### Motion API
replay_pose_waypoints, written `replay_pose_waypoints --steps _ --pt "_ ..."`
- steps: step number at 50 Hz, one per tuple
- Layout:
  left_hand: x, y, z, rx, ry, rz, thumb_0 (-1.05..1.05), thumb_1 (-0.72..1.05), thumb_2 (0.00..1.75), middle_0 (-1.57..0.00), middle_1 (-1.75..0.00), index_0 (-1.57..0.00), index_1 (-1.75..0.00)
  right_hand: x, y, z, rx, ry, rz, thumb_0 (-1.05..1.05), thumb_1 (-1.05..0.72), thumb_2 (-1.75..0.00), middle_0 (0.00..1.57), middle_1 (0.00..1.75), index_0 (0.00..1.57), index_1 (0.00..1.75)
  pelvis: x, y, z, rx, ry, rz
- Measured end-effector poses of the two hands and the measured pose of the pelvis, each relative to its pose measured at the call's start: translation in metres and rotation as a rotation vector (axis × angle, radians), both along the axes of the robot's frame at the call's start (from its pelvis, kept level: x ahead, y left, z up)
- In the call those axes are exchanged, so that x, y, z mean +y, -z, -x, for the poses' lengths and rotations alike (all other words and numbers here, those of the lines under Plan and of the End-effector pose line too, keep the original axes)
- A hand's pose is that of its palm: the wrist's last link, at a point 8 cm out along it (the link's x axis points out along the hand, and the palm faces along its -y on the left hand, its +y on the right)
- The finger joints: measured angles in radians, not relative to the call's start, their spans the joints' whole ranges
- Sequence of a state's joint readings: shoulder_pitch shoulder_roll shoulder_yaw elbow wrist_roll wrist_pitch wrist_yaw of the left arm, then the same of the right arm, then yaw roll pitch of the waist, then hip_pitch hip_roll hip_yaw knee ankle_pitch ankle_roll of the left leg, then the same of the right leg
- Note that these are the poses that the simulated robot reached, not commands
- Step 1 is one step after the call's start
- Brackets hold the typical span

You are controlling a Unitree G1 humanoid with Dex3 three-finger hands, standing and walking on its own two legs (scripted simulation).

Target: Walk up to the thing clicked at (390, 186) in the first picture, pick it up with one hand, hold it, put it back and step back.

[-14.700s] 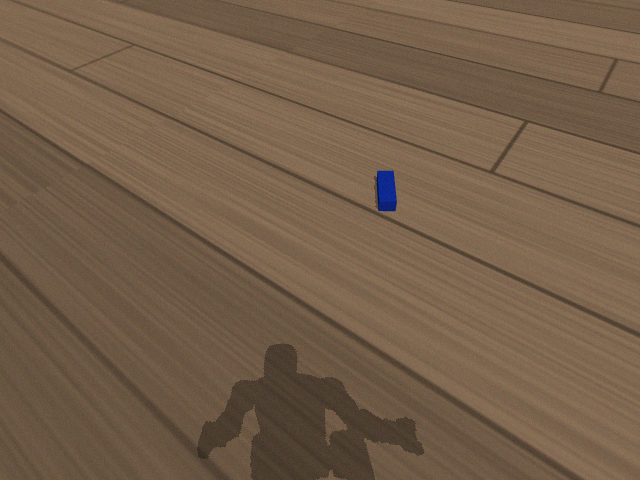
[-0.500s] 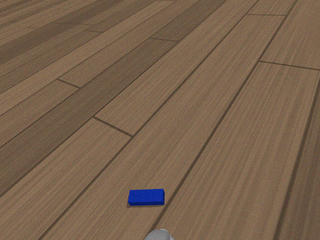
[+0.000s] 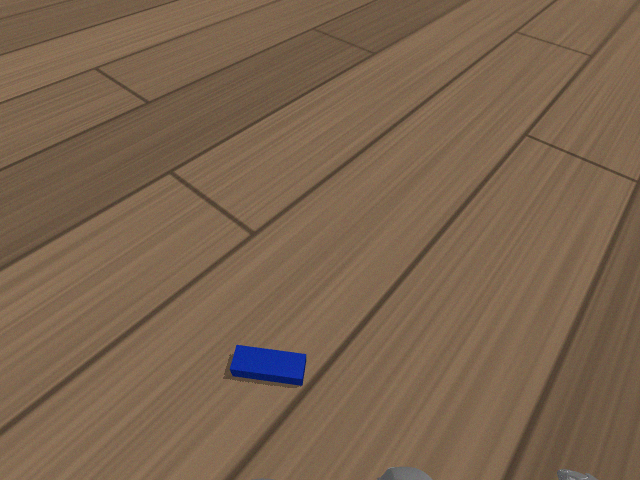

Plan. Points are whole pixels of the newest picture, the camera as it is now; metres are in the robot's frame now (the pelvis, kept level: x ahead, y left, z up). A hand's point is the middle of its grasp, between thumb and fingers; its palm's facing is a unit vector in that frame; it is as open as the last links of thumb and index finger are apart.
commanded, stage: stand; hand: left
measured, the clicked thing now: (269, 365) +0.53 +0.17 -0.73
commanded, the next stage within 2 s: none
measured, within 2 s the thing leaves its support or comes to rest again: neither
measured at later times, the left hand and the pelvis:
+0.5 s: hand out of the picture +0.10 +0.25 -0.12, palm faces -0.05 -0.92 -0.39, open 7.4 cm; pelvis +0.01 -0.02 +0.02, yaw -1 degrees
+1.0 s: hand out of the picture +0.11 +0.23 -0.13, palm faces -0.04 -0.94 -0.33, open 7.4 cm; pelvis +0.02 -0.02 +0.02, yaw -1 degrees
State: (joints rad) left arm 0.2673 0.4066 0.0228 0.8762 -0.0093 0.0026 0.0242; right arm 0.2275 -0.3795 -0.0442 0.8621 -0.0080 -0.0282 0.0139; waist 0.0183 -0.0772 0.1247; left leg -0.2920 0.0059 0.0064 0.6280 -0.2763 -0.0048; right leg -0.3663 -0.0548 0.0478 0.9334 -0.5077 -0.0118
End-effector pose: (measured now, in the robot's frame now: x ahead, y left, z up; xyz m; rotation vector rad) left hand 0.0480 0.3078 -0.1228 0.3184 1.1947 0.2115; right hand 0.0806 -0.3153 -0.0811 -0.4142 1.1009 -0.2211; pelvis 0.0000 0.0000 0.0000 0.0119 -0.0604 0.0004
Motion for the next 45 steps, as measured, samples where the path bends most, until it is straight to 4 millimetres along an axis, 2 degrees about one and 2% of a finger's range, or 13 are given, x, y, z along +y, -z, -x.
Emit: replay_pose_waypoints --steps 5,8,11,16,23,29,35,45 --pt "-0.02 0.004 -0.027 -0.042 0.044 0.065 0.01 0.9 0.9 -0.2 -0.3 -0.2 -0.3 0.006 -0.01 -0.015 -0.045 0.004 0.008 0.01 -0.9 -0.9 0.2 0.3 0.21 0.3 0.0 -0.006 -0.001 -0.007 0.016 0.005" --pt "-0.026 0.001 -0.033 -0.045 0.068 0.06 0.01 0.9 0.9 -0.2 -0.3 -0.2 -0.3 0.006 -0.003 -0.022 -0.065 0.011 -0.015 0.01 -0.9 -0.9 0.2 0.3 0.21 0.3 -0.003 -0.004 0.0 -0.011 0.026 -0.003" --pt "-0.029 -0.006 -0.032 -0.035 0.078 0.032 0.01 0.9 0.9 -0.2 -0.3 -0.2 -0.3 0.006 0.009 -0.025 -0.062 0.029 -0.059 0.01 -0.9 -0.9 0.2 0.3 0.21 0.3 -0.007 -0.004 0.0 -0.025 0.023 0.01" --pt "-0.023 -0.026 -0.029 0.003 0.075 -0.014 0.01 0.9 0.9 -0.2 -0.3 -0.2 -0.3 0.012 0.023 -0.016 -0.005 0.043 -0.14 0.01 -0.9 -0.9 0.2 0.3 0.21 0.3 -0.012 -0.012 -0.005 -0.01 0.017 0.003" --pt "-0.017 -0.041 -0.041 -0.005 0.051 -0.048 0.01 0.9 0.9 -0.2 -0.3 -0.2 -0.3 0.01 0.033 0.008 0.111 0.063 -0.161 0.01 -0.9 -0.9 0.2 0.3 0.21 0.3 -0.017 -0.019 -0.013 -0.004 0.013 0.004" --pt "-0.024 -0.039 -0.058 -0.018 0.055 -0.03 0.01 0.9 0.9 -0.2 -0.3 -0.2 -0.3 0.001 0.028 0.017 0.15 0.092 -0.14 0.01 -0.91 -0.9 0.2 0.3 0.21 0.3 -0.02 -0.021 -0.017 -0.001 0.013 0.004" --pt "-0.033 -0.033 -0.07 -0.027 0.06 0.005 0.01 0.9 0.9 -0.2 -0.3 -0.2 -0.3 -0.007 0.02 0.012 0.145 0.101 -0.108 0.01 -0.91 -0.9 0.2 0.3 0.21 0.3 -0.021 -0.023 -0.02 0.004 0.014 0.006" --pt "-0.037 -0.027 -0.067 -0.008 0.047 0.029 0.01 0.9 0.9 -0.2 -0.3 -0.2 -0.3 -0.007 0.011 -0.007 0.106 0.084 -0.089 0.01 -0.91 -0.9 0.2 0.3 0.21 0.3 -0.02 -0.024 -0.022 0.009 0.014 0.009"
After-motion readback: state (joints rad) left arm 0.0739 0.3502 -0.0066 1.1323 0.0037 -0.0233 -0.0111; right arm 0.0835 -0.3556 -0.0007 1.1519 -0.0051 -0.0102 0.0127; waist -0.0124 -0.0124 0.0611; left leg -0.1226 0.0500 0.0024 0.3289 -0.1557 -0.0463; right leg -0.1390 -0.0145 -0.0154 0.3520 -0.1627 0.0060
